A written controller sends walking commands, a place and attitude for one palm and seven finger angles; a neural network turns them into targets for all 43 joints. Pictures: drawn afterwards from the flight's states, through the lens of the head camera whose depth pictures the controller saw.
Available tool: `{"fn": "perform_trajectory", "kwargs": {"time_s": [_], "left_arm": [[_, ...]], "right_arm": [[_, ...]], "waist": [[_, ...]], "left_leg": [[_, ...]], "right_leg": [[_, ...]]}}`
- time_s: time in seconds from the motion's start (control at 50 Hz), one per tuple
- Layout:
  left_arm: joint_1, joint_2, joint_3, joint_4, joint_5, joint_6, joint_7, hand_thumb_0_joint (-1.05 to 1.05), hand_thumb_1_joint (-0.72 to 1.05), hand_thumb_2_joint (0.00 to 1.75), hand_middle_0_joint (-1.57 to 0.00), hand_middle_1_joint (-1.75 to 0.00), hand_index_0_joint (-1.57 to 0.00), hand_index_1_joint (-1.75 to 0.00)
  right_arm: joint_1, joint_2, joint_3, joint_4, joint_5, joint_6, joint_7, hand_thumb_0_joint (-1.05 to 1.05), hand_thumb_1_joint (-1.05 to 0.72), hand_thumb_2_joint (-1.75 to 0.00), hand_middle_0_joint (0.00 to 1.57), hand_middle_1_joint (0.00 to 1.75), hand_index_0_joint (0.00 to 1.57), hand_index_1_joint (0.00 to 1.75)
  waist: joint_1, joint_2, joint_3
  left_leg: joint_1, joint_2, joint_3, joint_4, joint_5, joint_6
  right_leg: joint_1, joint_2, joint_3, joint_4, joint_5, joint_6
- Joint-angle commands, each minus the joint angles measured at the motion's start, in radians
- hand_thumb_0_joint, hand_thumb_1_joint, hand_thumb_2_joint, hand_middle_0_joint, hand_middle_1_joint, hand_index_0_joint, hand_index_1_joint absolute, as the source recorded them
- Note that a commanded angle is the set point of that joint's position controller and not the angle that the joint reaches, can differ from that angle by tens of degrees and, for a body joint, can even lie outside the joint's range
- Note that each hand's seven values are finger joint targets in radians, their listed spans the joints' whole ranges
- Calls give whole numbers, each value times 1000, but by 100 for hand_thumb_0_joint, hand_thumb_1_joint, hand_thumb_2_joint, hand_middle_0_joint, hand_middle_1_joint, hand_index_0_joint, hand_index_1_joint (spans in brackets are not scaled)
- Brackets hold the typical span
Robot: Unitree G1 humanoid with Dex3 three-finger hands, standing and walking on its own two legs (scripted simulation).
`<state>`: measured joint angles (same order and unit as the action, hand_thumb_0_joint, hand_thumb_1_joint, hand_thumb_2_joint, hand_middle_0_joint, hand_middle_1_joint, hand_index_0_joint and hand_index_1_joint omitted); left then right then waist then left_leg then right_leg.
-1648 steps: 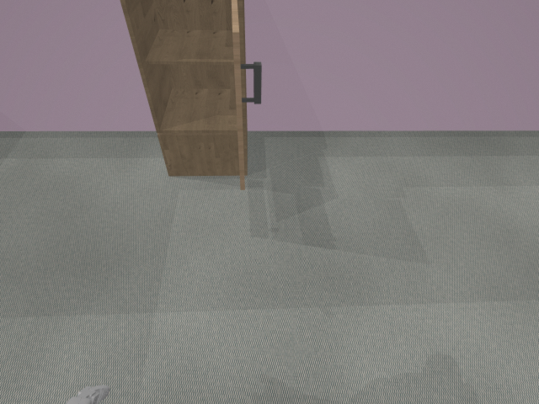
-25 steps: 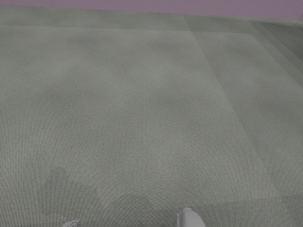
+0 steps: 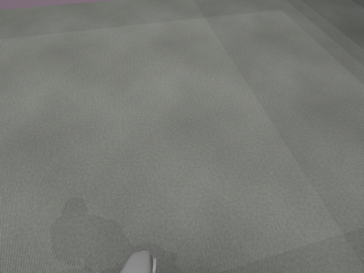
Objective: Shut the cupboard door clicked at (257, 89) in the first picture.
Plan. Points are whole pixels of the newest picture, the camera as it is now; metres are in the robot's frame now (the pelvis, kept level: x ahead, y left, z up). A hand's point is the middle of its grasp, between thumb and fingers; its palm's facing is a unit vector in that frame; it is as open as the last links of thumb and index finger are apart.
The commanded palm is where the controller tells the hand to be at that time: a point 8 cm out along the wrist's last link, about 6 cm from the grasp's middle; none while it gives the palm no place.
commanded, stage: turn to face it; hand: left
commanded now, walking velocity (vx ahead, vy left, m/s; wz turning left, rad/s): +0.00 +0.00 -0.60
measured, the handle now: out of the picture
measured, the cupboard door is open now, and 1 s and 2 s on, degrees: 59 59 59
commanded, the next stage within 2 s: none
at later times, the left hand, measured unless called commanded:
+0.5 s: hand (82, 240) +0.21 +0.27 -0.17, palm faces -0.24 -0.95 -0.20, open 7.4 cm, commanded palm none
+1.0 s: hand (145, 212) +0.28 +0.11 -0.14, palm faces -0.60 -0.76 -0.26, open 7.4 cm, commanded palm none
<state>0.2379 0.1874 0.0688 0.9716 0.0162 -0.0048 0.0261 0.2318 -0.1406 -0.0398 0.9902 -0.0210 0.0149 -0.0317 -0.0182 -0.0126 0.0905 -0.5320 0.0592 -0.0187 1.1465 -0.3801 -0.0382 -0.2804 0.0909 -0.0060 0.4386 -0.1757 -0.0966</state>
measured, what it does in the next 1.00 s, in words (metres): steps on the spot, turning right: left foot, then right foot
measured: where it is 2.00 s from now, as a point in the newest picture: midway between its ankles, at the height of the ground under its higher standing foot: outside the picture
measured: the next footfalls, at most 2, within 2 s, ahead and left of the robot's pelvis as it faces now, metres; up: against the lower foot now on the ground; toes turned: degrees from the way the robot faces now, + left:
left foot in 0.30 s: +0.14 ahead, +0.16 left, +0.00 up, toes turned -10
right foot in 0.82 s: +0.04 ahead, -0.06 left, +0.00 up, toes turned -36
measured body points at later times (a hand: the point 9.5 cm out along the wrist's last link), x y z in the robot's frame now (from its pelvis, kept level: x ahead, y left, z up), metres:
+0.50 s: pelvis +0.08 +0.08 +0.01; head +0.13 +0.11 +0.45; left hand +0.22 +0.32 -0.15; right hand +0.13 -0.18 -0.11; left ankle +0.10 +0.17 -0.74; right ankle -0.01 -0.06 -0.63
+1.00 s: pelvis +0.07 +0.03 +0.00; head +0.09 -0.02 +0.45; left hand +0.31 +0.15 -0.12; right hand -0.07 -0.19 -0.16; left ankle +0.14 +0.17 -0.65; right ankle +0.01 -0.04 -0.74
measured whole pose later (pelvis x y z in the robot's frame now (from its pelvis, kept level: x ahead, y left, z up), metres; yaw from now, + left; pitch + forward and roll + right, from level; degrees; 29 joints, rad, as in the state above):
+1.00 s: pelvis +0.07 +0.03 +0.00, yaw -36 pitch +1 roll +1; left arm 0.14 0.19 0.04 0.86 0.01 0.04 0.00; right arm 0.25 -0.25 -0.05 0.93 -0.02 0.06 -0.02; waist -0.05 0.04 0.08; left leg -0.52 0.10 0.04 1.13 -0.40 -0.10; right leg -0.26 0.02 0.00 0.51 -0.28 -0.05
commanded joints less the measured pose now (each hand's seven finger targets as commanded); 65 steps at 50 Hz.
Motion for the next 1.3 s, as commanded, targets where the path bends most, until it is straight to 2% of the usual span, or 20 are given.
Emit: {"fn": "perform_trajectory", "kwargs": {"time_s": [0.0, 0.16, 0.22, 0.24, 0.26, 0.28, 0.3, 0.42, 0.66, 0.74, 0.76, 0.78, 0.8, 0.82, 0.94, 1.12, 1.2, 1.22, 1.26, 1.28], "left_arm": [[43, 134, 30, -65, 2, -26, -7, 0, 90, 90, -20, -30, -20, -30], [75, 194, 55, -102, 11, 1, -8, 0, 90, 90, -20, -30, -20, -30], [22, 198, 59, -125, 7, 13, -4, 0, 90, 90, -20, -30, -20, -30], [8, 175, 53, -144, -1, 17, -4, 0, 90, 90, -20, -30, -20, -30], [47, 124, 44, -160, -15, 20, -11, 0, 90, 90, -20, -30, -20, -30], [32, 128, 36, -167, -8, 16, -15, 0, 90, 90, -20, -30, -20, -30], [40, 147, 39, -171, 0, 22, -16, 0, 90, 90, -20, -30, -20, -30], [20, 144, 45, -165, 6, 61, -52, 0, 90, 90, -20, -30, -20, -30], [-149, 106, 20, -207, 6, 63, -67, 0, 90, 90, -20, -30, -20, -30], [-90, 133, 23, -192, 4, 51, -61, 0, 90, 90, -20, -30, -20, -30], [-15, 167, 31, -168, 6, 42, -56, 0, 90, 90, -20, -30, -20, -30], [63, 276, 48, -150, 16, 26, -43, 0, 90, 90, -20, -30, -20, -30], [102, 340, 60, -132, 3, 25, -27, 0, 90, 90, -20, -30, -20, -30], [93, 332, 57, -136, -3, 31, -15, 0, 90, 90, -20, -30, -20, -30], [-81, 209, 32, -182, -4, 15, -10, 0, 90, 90, -20, -30, -20, -30], [-13, 228, 53, -160, 11, 20, -15, 0, 90, 90, -20, -30, -20, -30], [-52, 223, 56, -163, 3, 32, -15, 0, 90, 90, -20, -30, -20, -30], [-63, 192, 50, -165, -2, 36, -14, 0, 90, 90, -20, -30, -20, -30], [-29, 127, 32, -196, -10, 38, -26, 0, 90, 90, -20, -30, -20, -30], [-40, 154, 37, -197, 1, 40, -29, 0, 90, 90, -20, -30, -20, -30]], "right_arm": [[58, -82, -17, -62, -3, 13, 7, 0, -90, -90, 20, 30, 20, 30], [-162, -122, -14, -182, 15, -8, 2, 0, -90, -90, 20, 30, 20, 30], [-89, -151, -23, -172, 23, -15, -1, 0, -90, -90, 20, 30, 20, 30], [-42, -189, -27, -163, 18, -25, -4, 0, -90, -90, 20, 30, 20, 30], [-27, -279, -41, -174, 3, -36, -7, 0, -90, -90, 20, 30, 20, 30], [16, -317, -45, -181, -1, -28, -10, 0, -90, -90, 20, 30, 20, 30], [2, -293, -34, -193, -9, -18, -10, 0, -90, -90, 20, 30, 20, 30], [-73, -233, -14, -219, -6, -25, -17, 0, -90, -90, 20, 30, 20, 30], [89, -278, -45, -116, -12, -19, -1, 0, -90, -90, 20, 30, 20, 30], [68, -296, -51, -112, -8, -16, 6, 0, -90, -90, 20, 30, 20, 30], [58, -292, -52, -117, 0, -16, 9, 0, -90, -90, 20, 30, 20, 30], [63, -224, -36, -143, 11, -12, 17, 0, -90, -90, 20, 30, 20, 30], [0, -194, -23, -186, 8, -1, 12, 0, -90, -90, 20, 30, 20, 30], [11, -213, -23, -182, 11, 15, 4, 0, -90, -90, 20, 30, 20, 30], [36, -191, -29, -135, 1, 23, 11, 0, -90, -90, 20, 30, 20, 30], [-78, -166, -29, -195, 12, 10, 8, 0, -90, -90, 20, 30, 20, 30], [-19, -169, -29, -178, 20, -2, -1, 0, -90, -90, 20, 30, 20, 30], [23, -195, -34, -163, 20, -10, -3, 0, -90, -90, 20, 30, 20, 30], [71, -332, -52, -174, -2, -19, -11, 0, -90, -90, 20, 30, 20, 30], [63, -320, -43, -184, -11, -11, -12, 0, -90, -90, 20, 30, 20, 30]], "waist": [[-5, -82, -135], [53, -145, -169], [4, -119, -190], [-13, -52, -211], [-4, 194, -242], [-22, 263, -227], [-9, 147, -185], [33, 179, -127], [-33, 238, -134], [12, 211, -139], [55, 138, -170], [91, -151, -213], [109, -255, -187], [99, -185, -174], [0, -122, -144], [42, -160, -149], [1, -157, -158], [-20, -70, -185], [-24, 311, -204], [-29, 226, -170]], "left_leg": [[3, 5, 7, -71, 72, -29], [72, -54, 12, -390, -9, -39], [293, -56, 0, -639, 138, -32], [455, 20, -31, -753, 266, -17], [621, 267, -255, -793, 511, 70], [589, 433, -351, -776, 784, 185], [491, 432, -292, -766, 789, 228], [443, 264, -11, -779, 710, 162], [491, 303, 122, -734, 690, 157], [404, 308, 167, -630, 594, 97], [322, 275, 199, -510, 514, 52], [96, 159, 268, -284, 123, -16], [-71, 34, 192, -65, -297, -47], [-69, 59, 71, 42, -251, -34], [-38, 52, 31, -9, 16, -65], [36, -17, 37, -318, -51, -55], [275, -48, 36, -625, 105, -35], [414, 6, 11, -755, 201, -28], [548, 406, -321, -833, 534, 155], [453, 427, -293, -816, 547, 211]], "right_leg": [[45, -254, 249, -112, 446, -88], [169, -263, 388, 15, 650, -89], [64, -221, 393, 87, 503, -20], [-39, -154, 333, 143, 326, 27], [-248, -20, 211, 294, -139, 87], [-290, -25, 82, 541, -492, 125], [-263, -69, 89, 685, -465, 132], [-303, -122, 22, 794, -259, 169], [-172, -119, -90, 405, -238, 134], [24, -107, -99, 137, -105, 93], [176, -133, -63, 5, 27, 73], [369, -349, 200, -79, 268, -2], [332, -503, 402, -65, 650, -107], [258, -517, 353, -71, 566, -146], [160, -306, 176, -64, 479, -69], [177, -303, 342, -31, 427, -104], [37, -252, 375, 45, 384, -35], [-47, -195, 331, 106, 254, 12], [-285, -23, 68, 494, -457, 120], [-261, -68, 82, 655, -458, 120]]}}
